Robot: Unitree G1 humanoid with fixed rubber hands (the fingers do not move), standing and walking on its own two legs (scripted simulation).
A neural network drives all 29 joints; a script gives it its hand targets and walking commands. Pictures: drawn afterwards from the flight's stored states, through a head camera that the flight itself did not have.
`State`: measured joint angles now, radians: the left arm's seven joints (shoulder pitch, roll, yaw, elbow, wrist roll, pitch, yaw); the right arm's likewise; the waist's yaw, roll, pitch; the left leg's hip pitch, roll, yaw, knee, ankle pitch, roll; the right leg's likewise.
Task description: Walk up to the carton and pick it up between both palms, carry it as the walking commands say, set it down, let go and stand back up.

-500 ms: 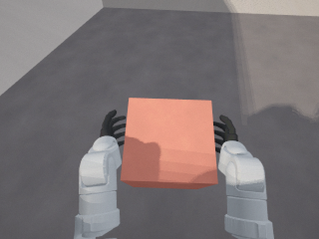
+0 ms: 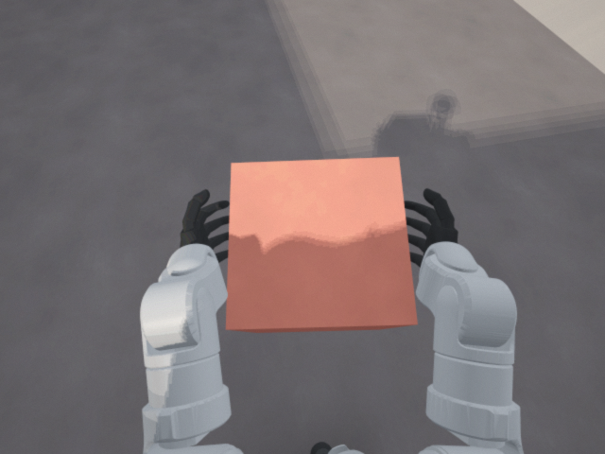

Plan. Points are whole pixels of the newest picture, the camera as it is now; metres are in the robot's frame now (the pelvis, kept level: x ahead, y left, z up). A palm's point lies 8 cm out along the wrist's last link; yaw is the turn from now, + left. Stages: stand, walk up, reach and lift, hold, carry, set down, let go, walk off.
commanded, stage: carry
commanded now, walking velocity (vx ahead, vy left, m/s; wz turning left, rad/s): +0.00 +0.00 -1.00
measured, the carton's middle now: (316, 259) +0.38 +0.00 +0.02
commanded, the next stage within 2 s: none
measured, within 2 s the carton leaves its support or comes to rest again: neither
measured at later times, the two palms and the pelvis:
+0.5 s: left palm (408, 250) +0.36 -0.11 +0.09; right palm out of the picture +0.20 -0.34 +0.08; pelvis +0.00 -0.04 -0.01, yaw -30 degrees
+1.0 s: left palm (566, 290) +0.28 -0.25 +0.12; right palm out of the picture +0.05 -0.38 +0.11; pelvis -0.02 -0.03 +0.00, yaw -62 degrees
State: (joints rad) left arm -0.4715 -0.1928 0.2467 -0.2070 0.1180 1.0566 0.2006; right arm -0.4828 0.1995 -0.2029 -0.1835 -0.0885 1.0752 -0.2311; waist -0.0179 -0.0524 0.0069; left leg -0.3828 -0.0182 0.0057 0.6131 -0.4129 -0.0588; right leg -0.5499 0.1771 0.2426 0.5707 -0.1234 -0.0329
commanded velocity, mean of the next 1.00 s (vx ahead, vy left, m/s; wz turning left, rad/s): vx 0.00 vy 0.00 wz -1.00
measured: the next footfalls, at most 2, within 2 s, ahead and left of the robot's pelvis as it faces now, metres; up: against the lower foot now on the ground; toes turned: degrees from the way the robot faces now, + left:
right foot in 0.36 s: +0.02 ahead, -0.16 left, +0.00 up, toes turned -30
left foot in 0.70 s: +0.14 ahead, +0.03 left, +0.00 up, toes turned -38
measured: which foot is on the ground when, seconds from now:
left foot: down 0.00-0.34, up 0.36-0.68, down 0.70-1.00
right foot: down 0.00-0.00, up 0.02-0.34, down 0.36-0.70, up 0.72-0.98, down 1.00-1.00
